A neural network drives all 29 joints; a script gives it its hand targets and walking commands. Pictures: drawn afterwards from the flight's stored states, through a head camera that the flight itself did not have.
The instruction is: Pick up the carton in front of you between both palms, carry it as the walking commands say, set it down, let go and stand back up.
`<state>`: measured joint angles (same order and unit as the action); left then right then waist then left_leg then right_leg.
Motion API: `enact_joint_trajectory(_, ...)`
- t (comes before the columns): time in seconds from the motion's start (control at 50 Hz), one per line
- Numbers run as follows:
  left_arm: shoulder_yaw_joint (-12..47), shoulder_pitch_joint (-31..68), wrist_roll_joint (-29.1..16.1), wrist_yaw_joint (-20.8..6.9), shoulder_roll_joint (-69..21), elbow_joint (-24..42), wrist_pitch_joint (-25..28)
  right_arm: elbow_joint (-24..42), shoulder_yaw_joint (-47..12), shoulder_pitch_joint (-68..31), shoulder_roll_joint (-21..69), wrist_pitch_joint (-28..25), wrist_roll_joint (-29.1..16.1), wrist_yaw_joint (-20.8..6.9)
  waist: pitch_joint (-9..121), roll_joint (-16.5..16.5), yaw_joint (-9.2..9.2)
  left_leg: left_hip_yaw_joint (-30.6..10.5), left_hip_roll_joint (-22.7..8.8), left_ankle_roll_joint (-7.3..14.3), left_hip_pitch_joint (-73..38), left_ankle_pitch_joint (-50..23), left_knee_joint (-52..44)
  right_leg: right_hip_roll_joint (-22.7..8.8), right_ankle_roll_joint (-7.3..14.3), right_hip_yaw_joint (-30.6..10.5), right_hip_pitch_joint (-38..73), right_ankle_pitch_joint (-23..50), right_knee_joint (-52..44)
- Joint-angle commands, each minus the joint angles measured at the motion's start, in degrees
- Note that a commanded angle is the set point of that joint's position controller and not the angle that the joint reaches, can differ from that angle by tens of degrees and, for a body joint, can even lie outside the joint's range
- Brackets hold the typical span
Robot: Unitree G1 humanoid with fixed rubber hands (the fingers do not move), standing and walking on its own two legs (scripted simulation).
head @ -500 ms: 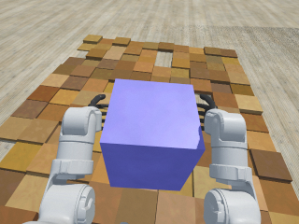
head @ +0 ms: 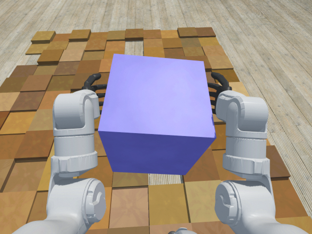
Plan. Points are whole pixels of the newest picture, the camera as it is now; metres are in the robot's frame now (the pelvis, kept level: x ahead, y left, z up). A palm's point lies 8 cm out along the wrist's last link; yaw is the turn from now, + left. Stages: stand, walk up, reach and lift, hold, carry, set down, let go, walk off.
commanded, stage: carry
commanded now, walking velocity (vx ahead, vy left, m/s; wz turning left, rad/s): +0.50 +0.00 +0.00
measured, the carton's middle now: (153, 121) +0.38 -0.01 +0.09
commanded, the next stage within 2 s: none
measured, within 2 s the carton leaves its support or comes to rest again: neither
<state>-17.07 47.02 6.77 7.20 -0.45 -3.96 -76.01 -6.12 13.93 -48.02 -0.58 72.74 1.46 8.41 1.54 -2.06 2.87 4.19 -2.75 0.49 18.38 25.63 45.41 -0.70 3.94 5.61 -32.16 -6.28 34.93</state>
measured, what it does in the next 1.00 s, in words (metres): goes down: left foot 0.04 m lower, then right foot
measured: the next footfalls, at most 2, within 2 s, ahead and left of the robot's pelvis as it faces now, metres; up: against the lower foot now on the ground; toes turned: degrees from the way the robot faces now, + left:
left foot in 0.50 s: +0.44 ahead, +0.11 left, -0.04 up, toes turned +6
right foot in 0.94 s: +0.69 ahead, -0.08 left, -0.05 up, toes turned -4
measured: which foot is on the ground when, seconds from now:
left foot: up 0.00-0.48, down 0.50-0.96, up 0.98-1.00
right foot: down 0.00-0.56, up 0.58-0.92, down 0.94-1.00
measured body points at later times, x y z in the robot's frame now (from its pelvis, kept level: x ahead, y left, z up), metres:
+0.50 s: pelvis +0.27 +0.01 -0.01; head +0.27 +0.00 +0.44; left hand +0.64 +0.19 +0.15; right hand +0.67 -0.12 +0.16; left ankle +0.40 +0.10 -0.74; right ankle +0.11 -0.09 -0.71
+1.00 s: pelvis +0.54 +0.00 -0.04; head +0.57 +0.00 +0.41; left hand +0.91 +0.15 +0.06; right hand +0.91 -0.15 +0.06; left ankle +0.41 +0.10 -0.74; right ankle +0.65 -0.07 -0.77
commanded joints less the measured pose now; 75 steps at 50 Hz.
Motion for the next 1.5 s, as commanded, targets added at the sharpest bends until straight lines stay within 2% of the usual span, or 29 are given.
enact_joint_trajectory(0.0, 31.69, 37.31, -22.12, -12.94, -54.10, -1.69, 1.38, -1.85, -35.34, -38.53, 64.38, 2.03, -24.54, -15.76, 32.13, 16.24, -5.26, -5.51, 3.48, 1.02, 28.27, 5.78, 25.31, -19.93, 10.55, -35.23, 50.28, 4.25, -10.17)
enact_joint_trajectory(0.02, 32.87, 40.66, -24.22, -13.23, -56.74, 1.49, 1.65, -0.20, -35.43, -40.67, 65.72, 1.64, -25.09, -15.55, 30.02, 10.41, -5.75, -5.72, 2.37, 1.20, 29.13, 3.24, 25.54, -18.19, 9.25, -30.90, 46.90, 7.56, -10.28)
enact_joint_trajectory(0.06, 33.66, 46.78, -26.39, -13.26, -58.90, 5.65, 1.79, 0.81, -34.27, -42.74, 66.76, 1.48, -24.83, -14.63, 28.74, 6.50, -4.76, -6.62, -0.47, 0.93, 26.82, -3.56, 20.34, -16.48, 6.47, -23.55, 42.09, 11.67, -11.37)
enact_joint_trajectory(0.18, 36.62, 49.44, -30.87, -12.82, -57.71, 14.46, 0.65, 4.95, -32.75, -37.96, 62.45, 2.22, -20.46, -10.36, 30.23, 8.58, -5.87, -3.86, -0.23, -0.23, 27.92, -9.26, 12.54, -14.24, 7.28, -17.14, 44.68, 18.31, -12.05)
enact_joint_trajectory(0.3, 35.70, 45.63, -29.84, -13.71, -56.59, 6.82, -0.48, 0.21, -31.33, -34.83, 59.38, 3.68, -17.09, -10.62, 24.71, 9.30, -7.63, -1.89, -0.30, 0.91, 28.53, -22.41, -2.11, -11.28, 6.73, -11.06, 44.28, 24.17, -10.08)
enact_joint_trajectory(0.42, 34.84, 44.91, -29.87, -14.18, -59.66, 1.05, 1.11, -4.32, -29.16, -35.29, 60.45, 3.58, -17.73, -13.03, 19.63, 8.68, -8.81, -0.82, 0.03, 3.71, 16.92, -34.96, -19.81, -9.96, 4.47, -8.57, 40.51, 16.44, -5.05)
enact_joint_trajectory(0.48, 34.84, 45.11, -29.88, -13.87, -60.82, -0.26, 2.26, -7.07, -27.97, -34.62, 60.55, 3.19, -18.59, -13.93, 23.13, 6.15, -2.49, 3.40, 1.75, 4.04, -6.71, -31.65, -25.18, -6.48, 0.37, -3.67, 31.42, 18.84, 7.87)
enact_joint_trajectory(0.5, 34.56, 47.31, -29.61, -13.72, -60.84, -0.23, 2.29, -10.48, -26.70, -32.79, 61.30, 2.72, -17.67, -14.32, 26.71, -0.44, -1.81, 0.84, -1.72, 4.38, -20.86, -28.98, -18.10, -5.41, -1.51, -1.91, 19.64, 6.86, 17.22)
enact_joint_trajectory(0.52, 34.68, 47.39, -29.39, -13.53, -61.86, -2.68, 2.29, -12.21, -25.67, -30.97, 59.76, 2.10, -16.95, -14.36, 30.76, -9.47, -1.43, -9.78, -10.92, 6.43, -35.52, -35.97, -11.04, -3.06, -2.96, -0.87, 5.25, -13.04, 28.31)
enact_joint_trajectory(0.54, 34.42, 47.07, -29.68, -13.57, -63.22, -3.22, 2.10, -13.00, -24.81, -30.44, 59.53, 1.47, -16.66, -14.67, 34.39, -19.19, 1.05, -30.19, -18.77, 14.30, -43.78, -32.43, -16.37, 3.71, -4.56, -1.63, -9.00, -25.51, 40.41)
enact_joint_trajectory(0.56, 34.62, 49.15, -29.72, -13.27, -63.15, -0.76, 2.66, -10.18, -25.73, -31.73, 61.80, 1.14, -18.28, -15.07, 31.50, -14.36, 2.22, -34.04, -18.12, 14.90, -43.50, -27.42, -21.60, 2.98, -4.25, -3.27, -16.62, -27.07, 43.44)
enact_joint_trajectory(0.6, 34.20, 49.83, -29.48, -12.57, -65.14, 2.28, 3.18, -2.81, -28.01, -37.94, 65.18, 0.18, -21.37, -15.20, 29.27, -4.00, 1.24, -29.11, -17.35, 13.70, -34.65, -26.07, -22.12, -1.56, -4.05, -5.89, -13.57, -22.88, 39.12)
enact_joint_trajectory(0.64, 34.96, 48.40, -28.94, -11.49, -66.22, 5.42, 4.17, 6.65, -31.68, -44.54, 67.67, -0.91, -24.84, -15.06, 29.29, -2.84, -0.45, -20.84, -14.00, 10.69, -28.14, -26.45, -23.66, -2.48, -4.30, -5.66, -9.29, -18.35, 31.59)
enact_joint_trajectory(0.68, 36.61, 46.08, -27.99, -10.27, -65.84, 8.37, 4.87, 9.47, -33.63, -43.25, 67.81, -1.31, -25.73, -14.85, 31.15, -5.28, 0.34, -16.82, -12.89, 11.31, -28.90, -29.62, -22.92, -1.35, -4.49, -3.94, -9.70, -17.71, 27.85)
enact_joint_trajectory(0.76, 38.79, 35.03, -24.00, -9.70, -65.04, 6.22, 5.91, 7.26, -36.27, -32.05, 67.59, -2.02, -24.19, -15.82, 29.71, -7.54, 0.89, -9.00, -9.66, 9.87, -29.07, -41.10, -21.35, -0.15, -4.45, -0.80, -7.76, -6.32, 12.02)
enact_joint_trajectory(0.86, 41.54, 32.45, -23.23, -11.17, -64.48, 6.98, 7.84, 8.68, -41.72, -32.50, 67.93, -4.84, -25.26, -17.16, 25.14, -5.96, 2.26, -6.56, -8.15, 8.19, -27.72, -40.33, -19.47, 0.08, -1.80, -0.94, -2.58, 8.28, -3.82)
enact_joint_trajectory(0.9, 40.66, 30.35, -23.09, -11.67, -61.86, 5.34, 8.04, 5.68, -42.96, -29.49, 67.80, -5.31, -25.17, -16.95, 26.34, -3.62, 0.90, -4.88, -7.55, 7.13, -23.93, -44.01, -14.07, 1.27, -0.15, 2.22, 8.36, 10.94, -7.70)
enact_joint_trajectory(0.94, 40.61, 26.98, -22.14, -12.49, -60.98, 2.82, 8.43, 4.18, -43.16, -27.48, 67.22, -5.79, -24.65, -17.29, 29.98, -0.66, -3.82, 1.10, -4.27, 3.89, -12.79, -41.42, 1.82, 1.53, -0.57, 4.28, 30.20, 7.14, -10.79)
enact_joint_trajectory(0.96, 39.06, 23.47, -21.24, -12.95, -60.08, -0.28, 8.64, 3.81, -42.87, -28.59, 66.59, -5.87, -24.67, -17.43, 33.73, 7.19, -4.00, 0.29, -3.04, 2.13, 1.86, -19.68, 11.24, -9.33, 2.52, -8.06, 44.81, 8.18, -5.67)
enact_joint_trajectory(0.98, 37.95, 23.31, -20.83, -13.35, -58.76, -0.78, 8.94, 2.03, -42.78, -27.13, 67.57, -5.73, -24.26, -17.70, 36.51, 14.21, -3.89, -1.57, 1.97, 0.46, 15.64, 7.91, 18.98, -19.77, 8.02, -26.75, 56.31, 1.52, -6.61)
enact_joint_trajectory(1.0, 39.00, 22.52, -21.08, -13.49, -60.26, -2.19, 9.28, 0.62, -41.62, -25.71, 66.78, -5.69, -23.58, -17.81, 34.87, 17.13, -5.80, -2.63, 4.29, -0.24, 25.78, 8.28, 26.71, -21.12, 12.13, -37.19, 56.74, -9.84, -13.00)
enact_joint_trajectory(1.06, 41.82, 31.31, -26.04, -14.54, -65.22, 4.24, 10.25, 2.29, -40.89, -28.61, 69.03, -6.86, -23.07, -16.86, 26.92, 5.28, -6.48, -4.83, -0.33, 0.59, 29.46, 1.19, 30.26, -17.23, 9.92, -27.29, 43.57, -4.14, -13.53)
enact_joint_trajectory(1.12, 43.97, 35.04, -29.42, -14.60, -66.56, 9.62, 10.88, 4.25, -39.94, -25.44, 68.34, -7.41, -21.54, -14.97, 27.29, 7.51, -4.66, -2.39, -0.34, -0.48, 24.37, -0.67, 19.39, -14.09, 7.82, -18.72, 37.92, -0.95, -15.48)
enact_joint_trajectory(1.28, 43.92, 28.81, -29.06, -14.65, -61.68, 8.91, 9.06, 6.99, -41.71, -22.88, 63.47, -6.32, -19.91, -13.16, 21.95, 10.62, -5.43, 4.21, 1.88, -0.67, 16.38, -12.78, -6.90, -12.08, 6.09, -9.72, 35.82, 9.05, -17.07)
enact_joint_trajectory(1.36, 41.93, 25.88, -27.39, -14.98, -59.92, 5.17, 8.18, 2.44, -40.00, -20.71, 63.06, -4.92, -20.34, -14.27, 25.84, 6.36, -0.77, 9.79, 4.74, 1.28, -11.11, -15.59, -19.47, -8.73, 1.15, -0.40, 26.85, 21.31, -1.55)
enact_joint_trajectory(1.38, 41.72, 28.35, -27.83, -15.14, -60.28, 5.20, 7.67, 1.27, -38.64, -18.94, 63.24, -4.99, -20.36, -14.75, 29.80, 3.92, 0.97, 0.95, -0.38, 3.65, -25.64, -11.00, -19.70, -7.15, -0.83, 0.57, 16.35, 14.80, 6.79)
enact_joint_trajectory(1.4, 40.88, 28.18, -27.61, -15.46, -61.74, 4.49, 7.08, 0.37, -37.97, -18.81, 62.75, -5.20, -19.87, -15.01, 30.50, -9.51, 2.57, -27.38, -14.37, 10.56, -33.44, -10.90, -25.74, -0.04, -3.49, 0.73, 0.43, -0.87, 22.44)
enact_joint_trajectory(1.42, 41.02, 29.03, -27.30, -15.41, -61.56, 4.22, 6.79, -0.85, -38.13, -18.40, 63.81, -4.74, -20.54, -15.50, 27.12, -13.22, 1.03, -33.44, -18.75, 14.26, -35.70, -18.66, -27.72, 2.54, -3.68, -4.35, -9.45, -22.07, 31.14)
enact_joint_trajectory(1.48, 40.27, 25.72, -26.39, -14.82, -64.01, 4.24, 6.37, 6.02, -38.99, -23.04, 67.35, -4.12, -23.18, -16.42, 24.05, -1.41, -0.06, -23.57, -17.60, 11.43, -25.14, -20.69, -28.79, -3.97, -2.95, -7.41, -10.20, -15.11, 31.05)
